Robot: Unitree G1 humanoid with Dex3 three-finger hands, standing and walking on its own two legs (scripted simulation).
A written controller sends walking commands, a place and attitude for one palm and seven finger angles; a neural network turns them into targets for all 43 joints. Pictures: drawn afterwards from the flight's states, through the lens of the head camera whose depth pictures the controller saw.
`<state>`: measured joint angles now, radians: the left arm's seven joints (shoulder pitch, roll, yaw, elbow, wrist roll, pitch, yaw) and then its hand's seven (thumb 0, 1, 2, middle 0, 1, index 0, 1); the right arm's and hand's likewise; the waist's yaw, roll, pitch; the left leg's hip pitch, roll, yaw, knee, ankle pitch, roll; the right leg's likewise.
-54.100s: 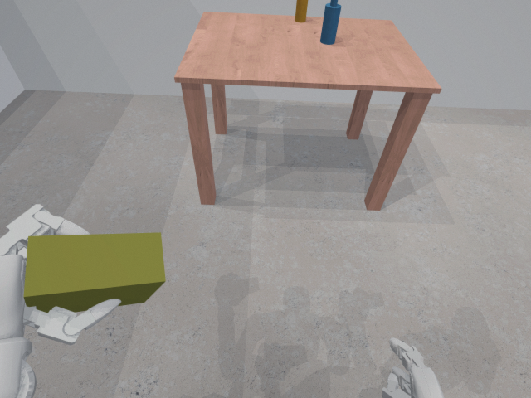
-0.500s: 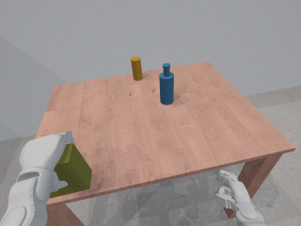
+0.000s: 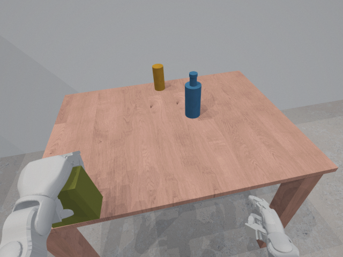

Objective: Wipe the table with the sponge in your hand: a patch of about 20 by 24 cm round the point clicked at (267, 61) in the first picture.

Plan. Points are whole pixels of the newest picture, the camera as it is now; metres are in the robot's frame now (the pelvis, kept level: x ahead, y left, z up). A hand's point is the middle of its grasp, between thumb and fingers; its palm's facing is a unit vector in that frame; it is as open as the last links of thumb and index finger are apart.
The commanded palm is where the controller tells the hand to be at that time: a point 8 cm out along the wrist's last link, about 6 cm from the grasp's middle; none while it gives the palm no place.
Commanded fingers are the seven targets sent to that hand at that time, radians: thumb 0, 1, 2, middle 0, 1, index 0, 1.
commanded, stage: bring the sponge back beside the body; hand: left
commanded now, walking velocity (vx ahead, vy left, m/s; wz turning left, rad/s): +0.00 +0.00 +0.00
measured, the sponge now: (71, 202) +0.19 +0.28 +0.05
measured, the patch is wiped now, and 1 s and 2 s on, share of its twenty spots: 1.00 1.00 1.00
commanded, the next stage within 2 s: step back with the hand held close in 0.02 s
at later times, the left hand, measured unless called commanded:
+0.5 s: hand (72, 166) +0.22 +0.25 +0.15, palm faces +0.30 -0.86 -0.40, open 10.1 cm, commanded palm +0.16 +0.30 +0.17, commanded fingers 0.00 0.10 1.30 -1.20 -1.60 -1.20 -1.60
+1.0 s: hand (56, 179) +0.18 +0.27 +0.15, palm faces +0.38 -0.84 -0.38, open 10.1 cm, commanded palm +0.13 +0.30 +0.17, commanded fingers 0.00 0.10 1.30 -1.20 -1.60 -1.20 -1.60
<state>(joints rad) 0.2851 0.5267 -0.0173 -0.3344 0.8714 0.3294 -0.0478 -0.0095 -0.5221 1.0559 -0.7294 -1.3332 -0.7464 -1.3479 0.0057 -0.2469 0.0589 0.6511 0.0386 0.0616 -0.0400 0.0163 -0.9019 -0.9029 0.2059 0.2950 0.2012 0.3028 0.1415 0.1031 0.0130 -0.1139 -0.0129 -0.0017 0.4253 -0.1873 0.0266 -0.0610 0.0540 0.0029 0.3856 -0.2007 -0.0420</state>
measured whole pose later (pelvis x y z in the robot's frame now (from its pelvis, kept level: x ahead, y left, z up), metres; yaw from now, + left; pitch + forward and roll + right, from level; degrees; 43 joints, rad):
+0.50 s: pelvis +0.00 +0.02 -0.02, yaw +0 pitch +1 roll -2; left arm 0.50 0.44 0.35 -0.58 -0.07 -0.11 0.10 -0.01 -0.53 1.06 -0.73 -1.34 -0.75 -1.35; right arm 0.26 -0.25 0.02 0.59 0.01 0.01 -0.07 0.01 -0.90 -0.90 0.21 0.30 0.20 0.30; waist -0.02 -0.01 -0.02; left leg -0.39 -0.03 -0.03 0.63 -0.27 0.05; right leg -0.32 0.05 -0.01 0.56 -0.27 -0.02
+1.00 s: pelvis -0.03 +0.02 -0.02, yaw +0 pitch +2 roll -2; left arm 0.46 0.40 0.35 -0.57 -0.03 -0.13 0.12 -0.01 -0.53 1.06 -0.73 -1.34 -0.75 -1.35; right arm 0.16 -0.21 0.03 0.55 0.00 -0.04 -0.08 0.01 -0.90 -0.90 0.21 0.30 0.20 0.30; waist 0.02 -0.02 -0.02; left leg -0.46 -0.04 -0.02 0.66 -0.24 0.06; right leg -0.40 0.05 0.00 0.61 -0.25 0.00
